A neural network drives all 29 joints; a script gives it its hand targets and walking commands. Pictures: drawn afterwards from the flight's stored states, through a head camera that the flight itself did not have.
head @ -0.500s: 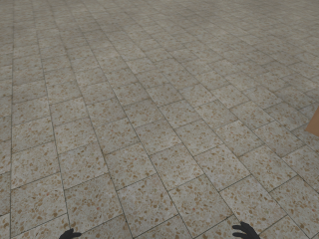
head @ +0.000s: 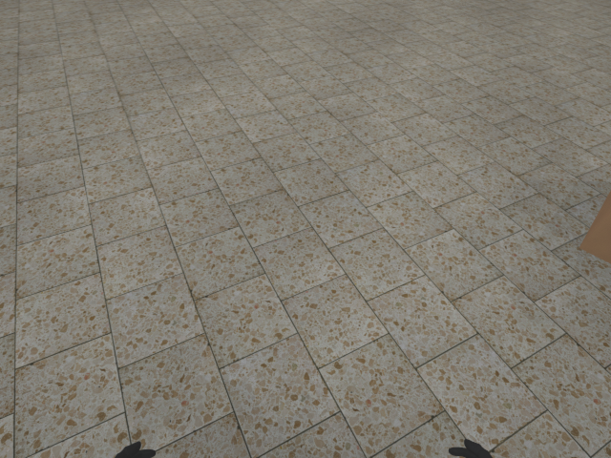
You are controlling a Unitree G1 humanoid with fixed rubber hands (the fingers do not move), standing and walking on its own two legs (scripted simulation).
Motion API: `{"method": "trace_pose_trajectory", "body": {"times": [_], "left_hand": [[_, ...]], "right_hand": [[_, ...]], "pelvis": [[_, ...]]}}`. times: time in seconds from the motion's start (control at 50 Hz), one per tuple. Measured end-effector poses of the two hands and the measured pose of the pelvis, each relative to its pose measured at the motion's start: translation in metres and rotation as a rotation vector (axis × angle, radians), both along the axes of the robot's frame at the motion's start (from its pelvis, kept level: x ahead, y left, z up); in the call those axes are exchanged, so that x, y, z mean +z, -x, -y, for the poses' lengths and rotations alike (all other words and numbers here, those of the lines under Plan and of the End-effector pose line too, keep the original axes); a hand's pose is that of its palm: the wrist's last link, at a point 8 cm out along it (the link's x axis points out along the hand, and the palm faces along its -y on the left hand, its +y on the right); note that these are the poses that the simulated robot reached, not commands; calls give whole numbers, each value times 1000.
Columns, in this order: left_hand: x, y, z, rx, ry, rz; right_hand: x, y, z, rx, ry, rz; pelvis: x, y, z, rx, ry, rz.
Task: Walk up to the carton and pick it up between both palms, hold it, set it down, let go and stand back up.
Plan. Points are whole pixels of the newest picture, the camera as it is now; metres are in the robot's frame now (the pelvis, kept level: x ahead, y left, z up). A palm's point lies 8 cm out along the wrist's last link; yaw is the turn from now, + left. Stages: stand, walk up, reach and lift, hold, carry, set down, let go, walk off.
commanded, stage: stand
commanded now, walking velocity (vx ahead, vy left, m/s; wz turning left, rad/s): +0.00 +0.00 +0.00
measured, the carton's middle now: out of the picture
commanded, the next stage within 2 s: none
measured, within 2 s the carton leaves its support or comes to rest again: neither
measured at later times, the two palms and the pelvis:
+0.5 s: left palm out of the picture +0.13 +0.25 -0.10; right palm out of the picture +0.12 -0.25 -0.09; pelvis +0.01 +0.00 +0.00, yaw -1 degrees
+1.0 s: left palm out of the picture +0.12 +0.25 -0.10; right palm out of the picture +0.11 -0.24 -0.09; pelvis +0.01 +0.01 +0.00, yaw -2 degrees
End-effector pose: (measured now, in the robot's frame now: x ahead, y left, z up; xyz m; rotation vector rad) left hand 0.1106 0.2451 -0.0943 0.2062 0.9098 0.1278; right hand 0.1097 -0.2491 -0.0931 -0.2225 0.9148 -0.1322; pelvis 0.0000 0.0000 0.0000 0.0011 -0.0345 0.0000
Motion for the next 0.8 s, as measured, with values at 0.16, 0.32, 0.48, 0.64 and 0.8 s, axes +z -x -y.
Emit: {"method": "trace_pose_trajectory", "body": {"times": [0.16,0.32,0.48,0.64,0.8], "left_hand": [[1,-9,0,-9,-5,6],[1,-15,0,-15,-1,5],[-1,-18,0,-24,2,-2],[0,-20,-4,-21,-3,0],[-1,-16,-8,-21,-6,-17]], "right_hand": [[-1,-5,-1,-1,-2,2],[1,-7,-1,-7,1,0],[3,-8,0,-10,12,-4],[3,-10,-2,-10,12,3],[2,-8,-5,-15,7,-2]], "pelvis": [[0,-4,-1,-4,-1,0],[0,-6,-1,-10,0,-1],[1,-9,-3,-16,-1,-1],[0,-10,-5,-19,1,3],[1,-9,-8,-27,0,7]]}}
